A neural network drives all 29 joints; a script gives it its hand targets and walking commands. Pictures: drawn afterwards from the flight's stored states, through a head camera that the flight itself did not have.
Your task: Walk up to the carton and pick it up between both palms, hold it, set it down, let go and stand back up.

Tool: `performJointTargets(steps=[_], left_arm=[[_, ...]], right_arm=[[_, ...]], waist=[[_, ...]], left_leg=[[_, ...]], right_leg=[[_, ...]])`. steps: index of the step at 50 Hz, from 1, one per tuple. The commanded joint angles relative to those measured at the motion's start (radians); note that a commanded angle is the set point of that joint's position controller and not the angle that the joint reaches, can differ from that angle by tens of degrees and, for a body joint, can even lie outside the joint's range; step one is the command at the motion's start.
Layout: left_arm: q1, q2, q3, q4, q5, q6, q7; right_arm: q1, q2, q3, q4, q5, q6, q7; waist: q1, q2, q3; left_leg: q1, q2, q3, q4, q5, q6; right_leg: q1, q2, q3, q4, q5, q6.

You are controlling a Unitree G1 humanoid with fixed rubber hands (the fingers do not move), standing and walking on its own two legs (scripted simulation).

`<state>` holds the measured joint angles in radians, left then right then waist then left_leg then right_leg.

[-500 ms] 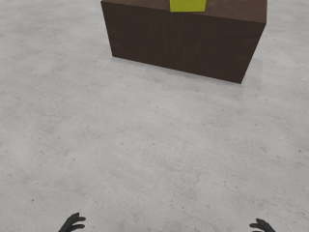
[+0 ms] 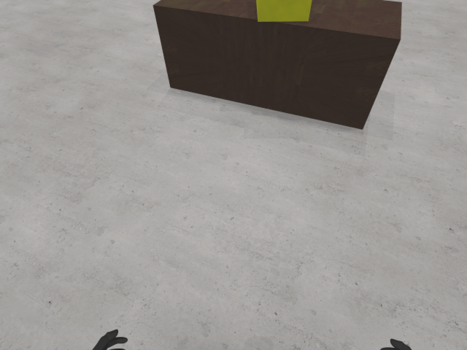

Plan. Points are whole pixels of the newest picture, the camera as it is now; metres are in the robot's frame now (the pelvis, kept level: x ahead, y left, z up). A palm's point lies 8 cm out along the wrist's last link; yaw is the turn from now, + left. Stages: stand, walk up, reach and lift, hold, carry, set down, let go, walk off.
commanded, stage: stand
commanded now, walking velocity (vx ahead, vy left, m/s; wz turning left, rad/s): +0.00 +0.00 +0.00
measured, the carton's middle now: out of the picture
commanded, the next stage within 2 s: none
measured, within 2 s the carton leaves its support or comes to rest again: neither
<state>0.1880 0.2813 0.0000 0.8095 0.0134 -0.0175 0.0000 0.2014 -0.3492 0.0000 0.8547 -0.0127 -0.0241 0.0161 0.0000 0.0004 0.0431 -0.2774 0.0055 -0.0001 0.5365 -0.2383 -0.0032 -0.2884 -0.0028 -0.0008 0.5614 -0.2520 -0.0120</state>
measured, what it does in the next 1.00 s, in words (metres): stands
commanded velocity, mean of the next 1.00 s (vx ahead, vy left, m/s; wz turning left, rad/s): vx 0.00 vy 0.00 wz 0.00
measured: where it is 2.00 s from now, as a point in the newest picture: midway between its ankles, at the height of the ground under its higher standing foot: outside the picture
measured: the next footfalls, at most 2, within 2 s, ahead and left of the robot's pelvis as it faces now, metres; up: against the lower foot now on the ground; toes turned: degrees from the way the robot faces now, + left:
none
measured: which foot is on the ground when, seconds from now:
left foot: down 0.00-1.00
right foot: down 0.00-1.00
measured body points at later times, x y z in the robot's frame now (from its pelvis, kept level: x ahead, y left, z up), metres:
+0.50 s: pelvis +0.00 +0.00 +0.01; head +0.01 +0.00 +0.46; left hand +0.12 +0.27 -0.11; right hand +0.10 -0.29 -0.11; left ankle +0.03 +0.13 -0.73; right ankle +0.03 -0.11 -0.73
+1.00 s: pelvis +0.00 +0.00 +0.01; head +0.01 +0.00 +0.46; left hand +0.12 +0.27 -0.11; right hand +0.10 -0.29 -0.11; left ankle +0.03 +0.13 -0.73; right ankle +0.03 -0.11 -0.73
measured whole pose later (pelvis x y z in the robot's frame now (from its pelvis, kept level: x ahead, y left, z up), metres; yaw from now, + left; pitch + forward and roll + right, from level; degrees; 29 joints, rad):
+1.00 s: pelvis +0.00 +0.00 +0.01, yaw +0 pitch -2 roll +1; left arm 0.18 0.29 0.00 0.88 0.01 -0.02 0.00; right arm 0.20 -0.35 0.00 0.92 -0.01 -0.03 0.02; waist 0.00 0.00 0.03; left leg -0.21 0.01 0.00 0.43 -0.19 -0.01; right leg -0.22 0.00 0.00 0.46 -0.21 -0.01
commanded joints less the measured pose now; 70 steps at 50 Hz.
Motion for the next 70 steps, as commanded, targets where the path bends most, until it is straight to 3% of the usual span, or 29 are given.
performJointTargets(steps=[1, 5, 9, 10, 11, 13, 14, 18, 20, 22, 23, 24, 28, 29, 32, 34, 35, 39, 44, 47, 50, 52, 54, 57, 63, 64, 65, 69, 70], left_arm=[[-0.073, 0.243, 0.062, 0.027, -0.011, -0.039, 0.0], [-0.077, 0.239, 0.063, 0.02, -0.004, -0.041, -0.004], [-0.1, 0.263, 0.059, 0.026, -0.01, -0.047, 0.006], [-0.069, 0.234, 0.063, 0.024, -0.01, -0.045, 0.003], [-0.087, 0.28, 0.065, 0.043, -0.002, -0.039, 0.009], [-0.066, 0.276, 0.072, 0.036, -0.006, -0.032, 0.003], [-0.091, 0.261, 0.059, 0.045, -0.001, -0.038, 0.002], [-0.077, 0.237, 0.056, 0.052, -0.009, -0.039, 0.0], [-0.071, 0.279, 0.058, 0.064, -0.009, -0.04, 0.0], [-0.076, 0.247, 0.046, 0.051, -0.003, -0.047, 0.003], [-0.075, 0.268, 0.057, 0.07, -0.004, -0.045, 0.002], [-0.074, 0.271, 0.06, 0.067, 0.003, -0.043, 0.003], [-0.058, 0.262, 0.054, 0.073, -0.015, -0.044, 0.008], [-0.084, 0.244, 0.044, 0.065, -0.015, -0.043, 0.003], [-0.071, 0.26, 0.06, 0.07, -0.005, -0.048, 0.004], [-0.078, 0.26, 0.056, 0.082, -0.016, -0.042, -0.002], [-0.07, 0.259, 0.06, 0.08, 0.005, -0.038, 0.006], [-0.074, 0.272, 0.055, 0.088, -0.007, -0.044, 0.003], [-0.095, 0.252, 0.051, 0.099, -0.007, -0.038, 0.009], [-0.065, 0.26, 0.052, 0.096, 0.002, -0.04, 0.005], [-0.098, 0.273, 0.056, 0.083, 0.007, -0.036, 0.008], [-0.099, 0.252, 0.054, 0.088, 0.002, -0.043, 0.004], [-0.069, 0.25, 0.059, 0.089, -0.003, -0.044, 0.001], [-0.109, 0.279, 0.07, 0.083, -0.001, -0.029, 0.007], [-0.103, 0.271, 0.063, 0.085, 0.006, -0.03, -0.002], [-0.067, 0.273, 0.062, 0.094, -0.002, -0.026, 0.0], [-0.059, 0.254, 0.055, 0.096, -0.007, -0.033, 0.003], [-0.09, 0.277, 0.055, 0.084, -0.011, -0.034, 0.003], [-0.093, 0.288, 0.056, 0.078, -0.003, -0.034, 0.007]], right_arm=[[-0.054, -0.199, -0.06, 0.03, -0.008, -0.037, -0.017], [-0.09, -0.209, -0.064, 0.032, 0.005, -0.037, -0.011], [-0.1, -0.186, -0.057, 0.033, -0.011, -0.033, -0.011], [-0.088, -0.2, -0.049, 0.048, -0.01, -0.037, -0.012], [-0.112, -0.165, -0.055, 0.039, 0.002, -0.035, -0.012], [-0.106, -0.183, -0.053, 0.035, 0.007, -0.029, -0.015], [-0.101, -0.162, -0.048, 0.022, -0.001, -0.035, -0.014], [-0.091, -0.197, -0.048, 0.045, -0.01, -0.036, -0.011], [-0.083, -0.185, -0.048, 0.056, 0.002, -0.035, -0.01], [-0.09, -0.184, -0.058, 0.046, 0.0, -0.034, -0.008], [-0.088, -0.183, -0.052, 0.046, 0.002, -0.034, -0.007], [-0.073, -0.204, -0.059, 0.053, 0.0, -0.033, -0.004], [-0.059, -0.185, -0.044, 0.069, 0.002, -0.032, -0.008], [-0.068, -0.201, -0.047, 0.065, -0.001, -0.032, -0.008], [-0.087, -0.168, -0.039, 0.07, 0.007, -0.03, -0.012], [-0.077, -0.199, -0.037, 0.071, 0.001, -0.031, -0.009], [-0.069, -0.186, -0.047, 0.07, 0.0, -0.03, -0.012], [-0.106, -0.163, -0.041, 0.065, -0.001, -0.035, -0.012], [-0.058, -0.179, -0.04, 0.071, -0.001, -0.03, -0.012], [-0.096, -0.181, -0.041, 0.084, -0.003, -0.032, -0.008], [-0.078, -0.189, -0.056, 0.068, -0.005, -0.023, -0.002], [-0.084, -0.166, -0.045, 0.083, -0.005, -0.032, -0.005], [-0.056, -0.203, -0.054, 0.085, -0.007, -0.031, -0.003], [-0.081, -0.206, -0.05, 0.073, -0.006, -0.032, -0.008], [-0.044, -0.186, -0.05, 0.089, -0.006, -0.033, -0.013], [-0.103, -0.195, -0.053, 0.077, -0.007, -0.024, -0.014], [-0.08, -0.193, -0.048, 0.065, -0.006, -0.026, -0.012], [-0.086, -0.171, -0.041, 0.08, 0.0, -0.032, -0.009], [-0.079, -0.189, -0.043, 0.082, 0.002, -0.027, -0.002]], waist=[[0.009, -0.062, -0.072], [0.004, -0.044, -0.153], [0.01, -0.101, -0.09], [0.003, -0.028, -0.143], [-0.004, -0.072, -0.08], [0.009, -0.045, -0.078], [-0.016, -0.081, -0.114], [0.01, -0.005, -0.108], [0.008, -0.091, -0.093], [-0.013, -0.036, -0.108], [0.002, -0.095, -0.078], [-0.009, -0.049, -0.118], [0.011, -0.084, -0.132], [0.0, -0.023, -0.115], [0.002, -0.105, -0.132], [0.01, -0.035, -0.05], [-0.008, -0.109, -0.107], [0.005, -0.044, -0.118], [0.004, -0.117, -0.059], [0.01, -0.034, -0.101], [-0.004, -0.15, -0.088], [0.007, -0.042, -0.089], [0.001, -0.09, -0.107], [-0.005, -0.033, -0.055], [-0.008, -0.099, -0.1], [0.014, -0.098, -0.054], [-0.008, -0.044, -0.067], [0.018, -0.095, -0.081], [-0.002, -0.052, -0.064]], left_leg=[[0.064, 0.108, -0.114, -0.147, 0.038, 0.059], [0.113, 0.11, -0.108, -0.135, 0.047, 0.049], [0.081, 0.111, -0.116, -0.159, 0.097, 0.071], [0.119, 0.116, -0.095, -0.149, 0.143, 0.056], [0.09, 0.113, -0.096, -0.148, 0.09, 0.055], [0.109, 0.114, -0.107, -0.174, 0.071, 0.059], [0.111, 0.111, -0.109, -0.173, 0.084, 0.046], [0.081, 0.117, -0.113, -0.2, 0.059, 0.051], [0.083, 0.114, -0.115, -0.201, 0.042, 0.05], [0.101, 0.115, -0.123, -0.186, 0.068, 0.053], [0.112, 0.11, -0.123, -0.19, 0.086, 0.047], [0.136, 0.117, -0.097, -0.186, 0.063, 0.041], [0.145, 0.117, -0.104, -0.18, 0.105, 0.051], [0.126, 0.115, -0.099, -0.194, 0.097, 0.048], [0.158, 0.118, -0.103, -0.188, 0.102, 0.048], [0.124, 0.111, -0.097, -0.199, 0.082, 0.042], [0.153, 0.117, -0.109, -0.209, 0.079, 0.044], [0.159, 0.112, -0.094, -0.216, 0.128, 0.043], [0.11, 0.101, -0.094, -0.206, 0.08, 0.043], [0.111, 0.097, -0.095, -0.181, 0.049, 0.043], [0.138, 0.111, -0.11, -0.208, 0.049, 0.039], [0.105, 0.089, -0.095, -0.212, 0.03, 0.052], [0.135, 0.114, -0.115, -0.209, 0.081, 0.044], [0.088, 0.115, -0.097, -0.208, 0.091, 0.042], [0.126, 0.114, -0.106, -0.21, 0.053, 0.035], [0.126, 0.117, -0.113, -0.207, 0.079, 0.046], [0.125, 0.119, -0.118, -0.218, 0.082, 0.041], [0.101, 0.112, -0.115, -0.215, 0.072, 0.052], [0.114, 0.11, -0.105, -0.223, 0.087, 0.052]], right_leg=[[0.059, -0.118, 0.142, -0.208, 0.018, -0.037], [0.108, -0.123, 0.117, -0.235, 0.037, -0.036], [0.09, -0.122, 0.131, -0.213, 0.095, -0.028], [0.119, -0.122, 0.114, -0.203, 0.148, -0.029], [0.081, -0.133, 0.14, -0.234, 0.094, -0.035], [0.091, -0.11, 0.123, -0.234, 0.065, -0.019], [0.092, -0.113, 0.099, -0.219, 0.054, -0.024], [0.118, -0.112, 0.11, -0.218, 0.034, -0.035], [0.118, -0.117, 0.109, -0.244, 0.035, -0.024], [0.114, -0.129, 0.119, -0.241, 0.058, -0.033], [0.094, -0.116, 0.119, -0.256, 0.046, -0.026], [0.106, -0.128, 0.119, -0.246, 0.078, -0.025], [0.132, -0.13, 0.138, -0.257, 0.113, -0.025], [0.129, -0.131, 0.131, -0.244, 0.105, -0.037], [0.112, -0.129, 0.122, -0.249, 0.127, -0.024], [0.066, -0.125, 0.141, -0.27, 0.007, -0.018], [0.109, -0.118, 0.116, -0.259, 0.046, -0.018], [0.137, -0.119, 0.109, -0.245, 0.118, -0.015], [0.092, -0.124, 0.108, -0.273, 0.012, -0.008], [0.103, -0.125, 0.134, -0.286, -0.026, -0.017], [0.076, -0.12, 0.107, -0.286, -0.023, -0.019], [0.114, -0.125, 0.128, -0.282, -0.016, -0.017], [0.121, -0.12, 0.11, -0.264, 0.037, -0.022], [0.113, -0.127, 0.125, -0.27, 0.067, -0.025], [0.134, -0.112, 0.104, -0.254, 0.071, -0.027], [0.086, -0.107, 0.099, -0.265, 0.068, -0.018], [0.103, -0.133, 0.12, -0.267, 0.061, -0.029], [0.144, -0.132, 0.126, -0.282, 0.033, -0.027], [0.115, -0.135, 0.126, -0.277, 0.061, -0.026]])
